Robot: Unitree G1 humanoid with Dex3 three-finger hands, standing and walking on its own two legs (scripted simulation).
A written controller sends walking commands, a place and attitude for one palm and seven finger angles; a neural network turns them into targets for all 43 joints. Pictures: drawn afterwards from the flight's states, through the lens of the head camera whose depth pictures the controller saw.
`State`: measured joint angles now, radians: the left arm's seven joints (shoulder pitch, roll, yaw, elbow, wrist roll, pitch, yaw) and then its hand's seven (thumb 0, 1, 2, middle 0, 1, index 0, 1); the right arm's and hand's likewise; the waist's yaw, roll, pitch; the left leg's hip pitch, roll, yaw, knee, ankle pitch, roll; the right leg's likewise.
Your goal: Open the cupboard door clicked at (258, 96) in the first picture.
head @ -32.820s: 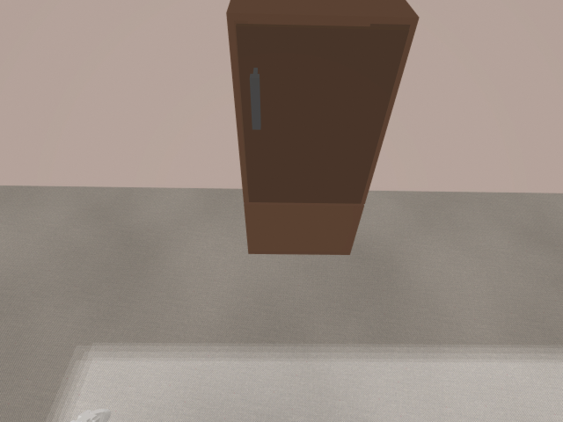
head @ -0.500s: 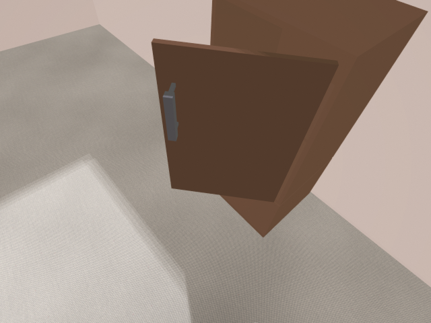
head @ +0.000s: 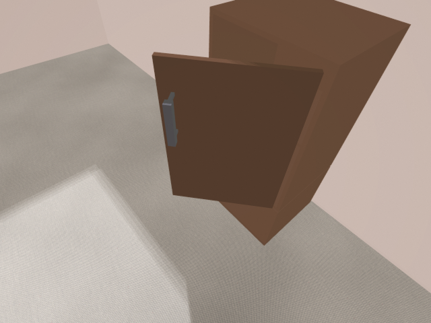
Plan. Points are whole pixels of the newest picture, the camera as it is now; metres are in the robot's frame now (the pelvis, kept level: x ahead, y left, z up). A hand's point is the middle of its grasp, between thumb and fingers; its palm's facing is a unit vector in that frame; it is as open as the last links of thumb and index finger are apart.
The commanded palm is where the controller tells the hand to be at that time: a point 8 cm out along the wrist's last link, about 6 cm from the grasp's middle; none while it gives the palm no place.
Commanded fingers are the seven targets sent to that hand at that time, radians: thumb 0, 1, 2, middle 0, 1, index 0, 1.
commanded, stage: look again from close up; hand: left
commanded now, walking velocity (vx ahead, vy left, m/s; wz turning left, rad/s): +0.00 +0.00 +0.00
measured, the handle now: (172, 119) +0.62 +0.16 +0.00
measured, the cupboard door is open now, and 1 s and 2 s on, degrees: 41 41 41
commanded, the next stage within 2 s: shuffle to correct the standing spot in 0.52 s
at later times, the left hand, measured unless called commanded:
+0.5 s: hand out of the picture -0.01 +0.18 -0.17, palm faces +0.00 -0.98 -0.22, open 7.4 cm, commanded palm none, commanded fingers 0.00 0.90 0.90 -0.20 -0.30 -0.20 -0.30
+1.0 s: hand out of the picture +0.02 +0.17 -0.19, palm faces +0.04 -0.99 -0.15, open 7.4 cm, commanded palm none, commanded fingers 0.00 0.90 0.90 -0.20 -0.30 -0.20 -0.30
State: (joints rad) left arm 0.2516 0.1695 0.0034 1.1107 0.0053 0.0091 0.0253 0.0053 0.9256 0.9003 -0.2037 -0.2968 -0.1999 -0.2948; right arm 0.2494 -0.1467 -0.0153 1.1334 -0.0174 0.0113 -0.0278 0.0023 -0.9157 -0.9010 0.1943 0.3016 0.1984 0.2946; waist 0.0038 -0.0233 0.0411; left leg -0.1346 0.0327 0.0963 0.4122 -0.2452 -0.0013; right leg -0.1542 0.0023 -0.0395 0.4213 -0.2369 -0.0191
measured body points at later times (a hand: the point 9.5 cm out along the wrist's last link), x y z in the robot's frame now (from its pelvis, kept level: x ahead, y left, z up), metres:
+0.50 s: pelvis -0.02 +0.01 -0.01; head -0.01 -0.01 +0.44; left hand -0.01 +0.24 -0.16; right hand -0.03 -0.20 -0.18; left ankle -0.01 +0.11 -0.74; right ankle +0.00 -0.11 -0.74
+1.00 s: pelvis +0.04 +0.01 -0.02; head +0.06 +0.01 +0.43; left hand +0.01 +0.22 -0.18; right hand +0.03 -0.21 -0.17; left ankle -0.01 +0.12 -0.74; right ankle +0.00 -0.10 -0.74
